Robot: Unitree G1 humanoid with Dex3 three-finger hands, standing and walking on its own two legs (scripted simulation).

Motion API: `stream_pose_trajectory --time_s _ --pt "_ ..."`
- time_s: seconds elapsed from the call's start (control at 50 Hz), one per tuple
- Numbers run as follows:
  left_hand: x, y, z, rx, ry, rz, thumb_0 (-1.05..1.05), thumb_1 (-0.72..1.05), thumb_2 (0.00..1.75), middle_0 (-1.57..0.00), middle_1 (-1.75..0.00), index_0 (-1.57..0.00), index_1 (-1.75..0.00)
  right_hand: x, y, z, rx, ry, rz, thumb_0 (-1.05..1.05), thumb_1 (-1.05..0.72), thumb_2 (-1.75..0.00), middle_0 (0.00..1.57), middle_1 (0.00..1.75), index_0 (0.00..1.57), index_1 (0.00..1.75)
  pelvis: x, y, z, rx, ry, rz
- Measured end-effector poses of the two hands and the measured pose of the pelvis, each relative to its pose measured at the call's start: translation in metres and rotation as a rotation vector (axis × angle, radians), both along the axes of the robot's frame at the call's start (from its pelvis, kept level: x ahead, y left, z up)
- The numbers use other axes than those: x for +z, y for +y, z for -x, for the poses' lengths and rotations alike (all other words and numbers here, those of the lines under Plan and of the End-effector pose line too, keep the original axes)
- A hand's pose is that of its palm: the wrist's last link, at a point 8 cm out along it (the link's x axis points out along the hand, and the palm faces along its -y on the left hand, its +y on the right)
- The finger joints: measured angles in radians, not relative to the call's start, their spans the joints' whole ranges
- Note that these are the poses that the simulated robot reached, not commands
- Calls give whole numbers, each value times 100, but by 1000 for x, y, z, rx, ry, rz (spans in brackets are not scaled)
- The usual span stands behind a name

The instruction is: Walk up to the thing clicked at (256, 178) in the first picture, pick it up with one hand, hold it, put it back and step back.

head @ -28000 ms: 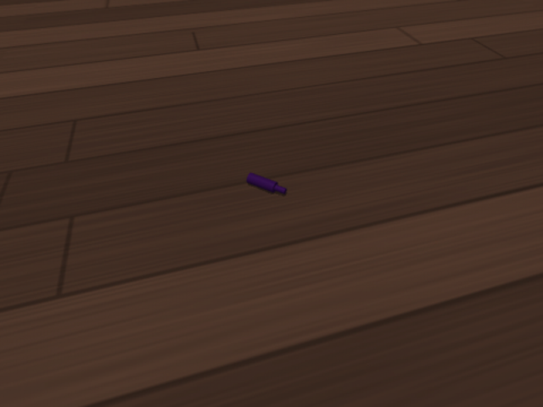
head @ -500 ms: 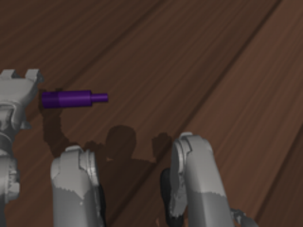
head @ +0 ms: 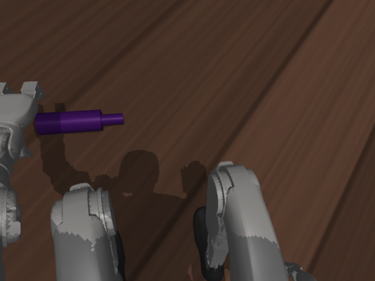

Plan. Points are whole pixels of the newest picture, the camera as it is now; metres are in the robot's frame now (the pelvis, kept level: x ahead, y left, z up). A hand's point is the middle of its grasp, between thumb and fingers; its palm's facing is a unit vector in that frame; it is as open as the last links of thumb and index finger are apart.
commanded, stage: rise first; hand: left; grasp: from above
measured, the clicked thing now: (83, 121) +0.51 +0.21 -0.30
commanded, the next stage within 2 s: approach in 1.60 s
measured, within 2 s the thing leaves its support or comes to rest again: neither
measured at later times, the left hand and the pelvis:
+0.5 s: hand (32, 126) +0.46 +0.29 -0.18, palm faces -0.46 -0.04 -0.89, open 14.2 cm; pelvis +0.00 +0.00 -0.01, yaw +0 degrees
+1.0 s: hand (33, 124) +0.46 +0.28 -0.18, palm faces -0.45 -0.03 -0.89, open 14.2 cm; pelvis +0.00 +0.00 -0.01, yaw -1 degrees
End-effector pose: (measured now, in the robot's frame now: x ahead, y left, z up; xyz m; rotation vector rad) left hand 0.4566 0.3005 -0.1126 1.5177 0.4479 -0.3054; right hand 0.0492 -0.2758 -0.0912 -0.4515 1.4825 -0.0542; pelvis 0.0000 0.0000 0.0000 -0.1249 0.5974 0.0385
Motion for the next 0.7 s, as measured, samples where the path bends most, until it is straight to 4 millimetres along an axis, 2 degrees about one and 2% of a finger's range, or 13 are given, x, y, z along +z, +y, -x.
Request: stream_pose_trajectory --time_s 0.7 --pt "-14 -18 -9 -14 -5 1 0 -55 104 -8 -101 -8 -102 -6 0 16 3 3 -14 0 -91 -91 20 30 20 30 -11 -2 2 -8 -16 4"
